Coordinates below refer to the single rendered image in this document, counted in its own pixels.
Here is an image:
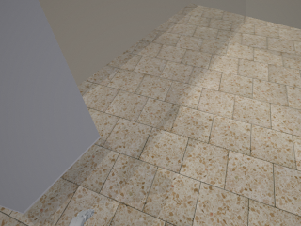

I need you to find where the left robot hand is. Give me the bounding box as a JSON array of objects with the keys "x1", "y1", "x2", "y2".
[{"x1": 68, "y1": 208, "x2": 95, "y2": 226}]

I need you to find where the fridge door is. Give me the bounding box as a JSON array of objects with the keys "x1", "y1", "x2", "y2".
[{"x1": 0, "y1": 0, "x2": 100, "y2": 213}]

